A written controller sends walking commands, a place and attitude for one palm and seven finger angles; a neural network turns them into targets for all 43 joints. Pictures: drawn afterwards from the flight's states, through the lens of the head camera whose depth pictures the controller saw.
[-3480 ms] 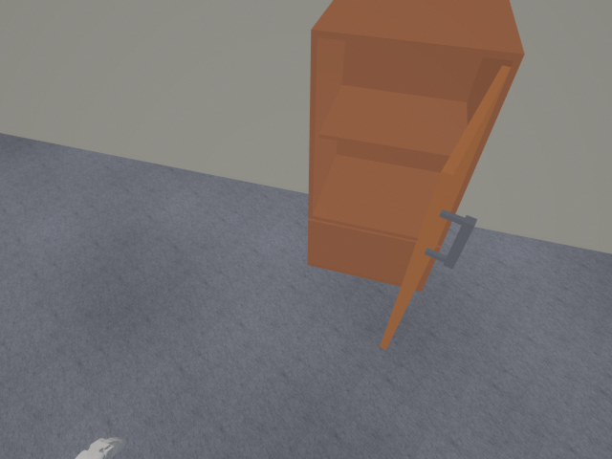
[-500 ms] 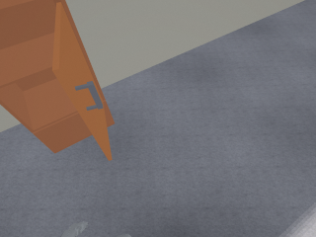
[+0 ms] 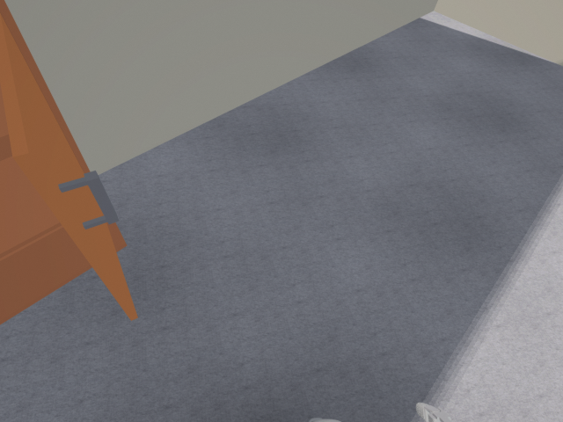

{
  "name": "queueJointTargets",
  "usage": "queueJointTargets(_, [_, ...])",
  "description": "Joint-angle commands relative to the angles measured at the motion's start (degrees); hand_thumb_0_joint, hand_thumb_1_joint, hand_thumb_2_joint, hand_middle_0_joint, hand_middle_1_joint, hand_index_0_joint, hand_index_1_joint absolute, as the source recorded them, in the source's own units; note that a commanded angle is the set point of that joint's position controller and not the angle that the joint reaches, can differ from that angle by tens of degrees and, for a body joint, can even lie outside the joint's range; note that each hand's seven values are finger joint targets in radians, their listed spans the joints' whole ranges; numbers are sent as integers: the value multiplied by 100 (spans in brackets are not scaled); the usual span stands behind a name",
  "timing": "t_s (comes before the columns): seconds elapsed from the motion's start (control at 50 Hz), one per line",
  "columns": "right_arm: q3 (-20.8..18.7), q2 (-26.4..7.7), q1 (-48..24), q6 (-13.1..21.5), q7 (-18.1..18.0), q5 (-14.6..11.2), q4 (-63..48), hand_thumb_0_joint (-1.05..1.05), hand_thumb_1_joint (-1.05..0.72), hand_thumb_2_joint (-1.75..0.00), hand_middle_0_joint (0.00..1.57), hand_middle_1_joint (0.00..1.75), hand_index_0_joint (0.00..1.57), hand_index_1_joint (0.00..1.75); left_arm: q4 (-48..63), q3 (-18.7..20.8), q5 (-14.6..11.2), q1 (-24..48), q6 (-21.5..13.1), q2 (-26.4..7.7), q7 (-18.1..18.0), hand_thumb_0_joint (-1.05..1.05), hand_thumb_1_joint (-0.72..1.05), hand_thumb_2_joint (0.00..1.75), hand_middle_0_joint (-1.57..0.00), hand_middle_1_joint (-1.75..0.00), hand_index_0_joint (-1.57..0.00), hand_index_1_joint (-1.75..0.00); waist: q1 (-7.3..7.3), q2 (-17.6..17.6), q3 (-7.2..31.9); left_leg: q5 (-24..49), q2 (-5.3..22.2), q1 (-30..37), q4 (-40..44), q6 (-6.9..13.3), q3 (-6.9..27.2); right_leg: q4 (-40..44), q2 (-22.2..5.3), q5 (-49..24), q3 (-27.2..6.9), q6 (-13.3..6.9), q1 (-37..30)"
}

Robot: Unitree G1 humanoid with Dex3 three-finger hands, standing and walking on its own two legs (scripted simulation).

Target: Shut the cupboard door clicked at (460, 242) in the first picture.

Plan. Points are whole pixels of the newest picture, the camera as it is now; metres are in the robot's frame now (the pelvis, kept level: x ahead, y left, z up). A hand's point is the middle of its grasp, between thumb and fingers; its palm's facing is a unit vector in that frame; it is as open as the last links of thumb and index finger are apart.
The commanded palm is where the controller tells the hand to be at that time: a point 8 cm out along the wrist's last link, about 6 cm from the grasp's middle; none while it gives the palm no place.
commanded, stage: walk around to get in front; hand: left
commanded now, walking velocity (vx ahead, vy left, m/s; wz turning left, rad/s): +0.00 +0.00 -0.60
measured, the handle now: (91, 202) +0.44 +0.38 -0.03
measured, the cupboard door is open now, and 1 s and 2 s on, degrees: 74 74 74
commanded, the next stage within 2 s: none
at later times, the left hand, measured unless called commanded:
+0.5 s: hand (207, 408) +0.16 +0.12 -0.14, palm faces -0.26 -0.93 -0.27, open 7.4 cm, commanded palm none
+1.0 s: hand (203, 371) +0.21 +0.14 -0.18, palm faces -0.45 -0.87 -0.18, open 7.4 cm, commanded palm none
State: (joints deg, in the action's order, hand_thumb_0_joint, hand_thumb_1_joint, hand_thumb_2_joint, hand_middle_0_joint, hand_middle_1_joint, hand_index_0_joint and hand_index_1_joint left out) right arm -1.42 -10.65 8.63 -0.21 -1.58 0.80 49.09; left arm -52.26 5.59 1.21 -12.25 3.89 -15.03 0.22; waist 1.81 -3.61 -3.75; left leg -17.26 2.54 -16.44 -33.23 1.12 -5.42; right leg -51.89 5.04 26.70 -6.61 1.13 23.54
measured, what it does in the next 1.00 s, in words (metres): walks ahead, turning right: right foot, then left foot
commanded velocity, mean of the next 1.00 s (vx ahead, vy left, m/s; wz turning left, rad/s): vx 0.21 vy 0.00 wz -0.58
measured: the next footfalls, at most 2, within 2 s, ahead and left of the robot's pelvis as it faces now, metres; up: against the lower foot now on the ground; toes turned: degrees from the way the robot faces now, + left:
right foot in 0.38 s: +0.00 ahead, -0.14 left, +0.00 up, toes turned -20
left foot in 0.90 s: +0.26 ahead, +0.01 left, +0.00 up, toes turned -25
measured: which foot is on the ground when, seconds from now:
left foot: down 0.00-0.38, up 0.40-0.88, down 0.90-1.00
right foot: up 0.00-0.36, down 0.38-0.90, up 0.92-1.00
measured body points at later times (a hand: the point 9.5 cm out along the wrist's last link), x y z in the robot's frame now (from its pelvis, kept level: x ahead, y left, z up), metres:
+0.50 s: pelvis -0.01 -0.04 +0.00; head +0.01 -0.08 +0.45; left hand +0.17 +0.17 -0.12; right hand -0.07 -0.30 -0.16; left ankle +0.00 +0.10 -0.67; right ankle -0.04 -0.13 -0.73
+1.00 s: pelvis +0.14 -0.04 +0.00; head +0.16 -0.02 +0.45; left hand +0.24 +0.19 -0.17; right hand +0.12 -0.31 -0.11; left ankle +0.22 +0.03 -0.73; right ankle -0.01 -0.11 -0.66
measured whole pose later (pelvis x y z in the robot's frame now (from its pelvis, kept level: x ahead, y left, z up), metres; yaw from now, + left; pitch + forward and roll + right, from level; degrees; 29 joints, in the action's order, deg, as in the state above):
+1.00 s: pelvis +0.14 -0.04 +0.00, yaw -35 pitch -1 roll -1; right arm -1.6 -10.1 9.6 3.5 -0.1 1.6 49.3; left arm -59.7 5.4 1.4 -22.1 1.1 -12.9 1.5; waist 3.0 -2.7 -1.8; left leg -16.1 4.7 -17.3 -34.4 0.9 -8.0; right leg -61.6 1.6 25.6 -3.0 -1.2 19.7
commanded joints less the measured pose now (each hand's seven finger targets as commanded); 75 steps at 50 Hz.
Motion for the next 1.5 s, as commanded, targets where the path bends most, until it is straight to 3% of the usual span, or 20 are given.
queueJointTargets(0.0, [-213, -1028, 9, 108, -121, 61, -462, 0, -90, -90, 20, 30, 20, 30, 420, 174, 61, -153, -112, -486, 139, 0, 90, 90, -20, -30, -20, -30, -46, 1294, 382, 2118, 1585, 574, 1595, 413, 920, -1970, -498, -280, 313, 221, 875])
queueJointTargets(0.2, [-407, -1130, 798, 66, -48, 70, -24, 0, -90, -90, 20, 30, 20, 30, 571, 21, 0, 488, -34, -117, 194, 0, 90, 90, -20, -30, -20, -30, -439, 1433, 390, 2358, 1846, 1240, 1356, 691, 117, -93, -833, -154, 978, 310, 508])
queueJointTargets(0.32, [-509, -1265, 725, 20, 33, 69, 110, 0, -90, -90, 20, 30, 20, 30, 480, 7, -1, 166, -187, -140, 147, 0, 90, 90, -20, -30, -20, -30, -235, 1367, 691, 2318, 1883, 871, 351, 251, -474, 1951, -622, -974, 1301, 31, -862])
queueJointTargets(0.34, [-485, -1184, 761, 8, 57, 31, 100, 0, -90, -90, 20, 30, 20, 30, 379, 57, 15, -186, -260, -372, 116, 0, 90, 90, -20, -30, -20, -30, -34, 820, 918, 1877, 1710, 384, -527, -95, -756, 2757, -805, -1765, 1059, -89, -1757])
queueJointTargets(0.36, [-363, -753, 794, -26, 109, -1, -73, 0, -90, -90, 20, 30, 20, 30, 274, 163, 75, -606, -358, -1068, 43, 0, 90, 90, -20, -30, -20, -30, 186, -1074, 1087, -848, 1009, -1180, -1807, -468, -975, 3369, -2132, -2559, -813, -578, -2859])
queueJointTargets(0.38, [-286, -640, 358, -71, 92, 54, -336, 0, -90, -90, 20, 30, 20, 30, 190, 251, -14, -863, -320, -1419, -40, 0, 90, 90, -20, -30, -20, -30, 362, -1605, 1028, -2095, 494, -2101, -2885, -577, -345, 3409, -2873, -3453, -1934, -1121, -2791])
queueJointTargets(0.44, [-324, -845, -61, -89, 128, 76, -286, 0, -90, -90, 20, 30, 20, 30, 263, 201, -43, -410, -338, -941, -114, 0, 90, 90, -20, -30, -20, -30, 234, -962, 405, -928, 692, -2560, -3421, -481, 370, 3854, -2304, -821, -1479, -1141, -2297])
queueJointTargets(0.52, [-377, -784, 255, -34, 214, 124, -24, 0, -90, -90, 20, 30, 20, 30, 242, 62, -26, -245, -531, -677, -53, 0, 90, 90, -20, -30, -20, -30, -87, -296, 180, -35, 615, -1948, -2900, -621, 243, 3856, -1763, -1343, -717, -993, -1671])
queueJointTargets(0.78, [-317, -633, -542, 243, 258, 36, -499, 0, -90, -90, 20, 30, 20, 30, -31, 67, 29, -837, -657, -725, -44, 0, 90, 90, -20, -30, -20, -30, 137, -513, -92, -28, 191, -1299, -721, -511, 277, 3704, -1673, -1379, -1461, -1171, -1549])
queueJointTargets(0.84, [-347, -758, 477, 344, 154, 14, -196, 0, -90, -90, 20, 30, 20, 30, 14, 108, 5, -476, -636, -708, -49, 0, 90, 90, -20, -30, -20, -30, -392, -184, 224, 388, 25, 737, 580, -421, 247, 2755, -1272, -1588, -1214, -870, -636])
queueJointTargets(0.86, [-426, -1144, 1325, 394, 57, 37, 66, 0, -90, -90, 20, 30, 20, 30, 70, 77, -33, -428, -629, -468, -4, 0, 90, 90, -20, -30, -20, -30, -730, 563, 694, 187, 403, 2003, 965, -351, 556, 1522, -732, -1618, -749, -650, -118])
queueJointTargets(0.88, [-566, -1820, 1956, 426, 16, 129, 220, 0, -90, -90, 20, 30, 20, 30, 126, 12, -117, -734, -609, -37, 79, 0, 90, 90, -20, -30, -20, -30, -845, 2415, 1255, -795, 2262, 3024, 1579, 98, 2770, -406, 27, 346, 154, -276, 1206])
queueJointTargets(0.9, [-526, -1856, 1950, 339, 18, 70, 176, 0, -90, -90, 20, 30, 20, 30, 183, -6, -56, -657, -614, -142, 85, 0, 90, 90, -20, -30, -20, -30, -805, 2149, 1005, -1813, 2774, 2471, 2108, 407, 3398, -1340, -257, 574, 241, -233, 1476])
queueJointTargets(0.96, [-289, -999, 886, 378, 23, 85, -29, 0, -90, -90, 20, 30, 20, 30, 12, 107, 69, -390, -532, -204, 214, 0, 90, 90, -20, -30, -20, -30, -392, 1382, -225, -2089, 2169, 534, 2581, 281, 2240, -2139, -849, -517, 433, -203, 1437])
queueJointTargets(1.04, [-206, -639, 953, 519, -17, 51, 212, 0, -90, -90, 20, 30, 20, 30, -124, 68, 73, -682, -382, 146, 268, 0, 90, 90, -20, -30, -20, -30, -80, 1204, -51, -44, 1646, 587, 2338, 128, 588, -2029, -970, -1443, 564, -69, 1306])
queueJointTargets(1.28, [-215, -614, 2234, 495, 31, 138, 1083, 0, -90, -90, 20, 30, 20, 30, 313, -178, 61, 1273, -440, 426, 278, 0, 90, 90, -20, -30, -20, -30, -597, 1164, -395, 2550, 1737, 1789, 1917, 482, -602, 1040, -952, -1539, 1391, -168, 1325])
queueJointTargets(1.36, [-237, -830, 2099, 446, 39, 89, 1171, 0, -90, -90, 20, 30, 20, 30, -71, -123, 70, 243, -581, 179, 200, 0, 90, 90, -20, -30, -20, -30, -25, 1122, 362, 4982, 1647, 1793, 283, 247, -1031, 1946, -391, -1449, 1764, -527, -663])
queueJointTargets(1.38, [-230, -816, 1959, 448, 70, 46, 1130, 0, -90, -90, 20, 30, 20, 30, -371, -43, 101, -647, -647, -109, 156, 0, 90, 90, -20, -30, -20, -30, 415, 828, 880, 4609, 1470, 1193, -829, 35, -1194, 2215, -400, -1871, 1674, -612, -2086])
queueJointTargets(1.42, [-132, -269, 2102, 449, 96, -66, 851, 0, -90, -90, 20, 30, 20, 30, -721, 213, 0, -1812, -715, -1228, -11, 0, 90, 90, -20, -30, -20, -30, 644, -1088, 2241, -1657, 192, -1772, -4190, -412, -640, 2862, -3061, -2704, -2284, -1614, -4683])
queueJointTargets(1.48, [-216, -333, 1343, 390, 86, -31, 883, 0, -90, -90, 20, 30, 20, 30, -487, 60, -97, -607, -678, -714, -44, 0, 90, 90, -20, -30, -20, -30, 225, 79, 794, -501, 795, -1985, -4558, -228, 298, 3520, -2662, -2057, -1202, -1340, -2522])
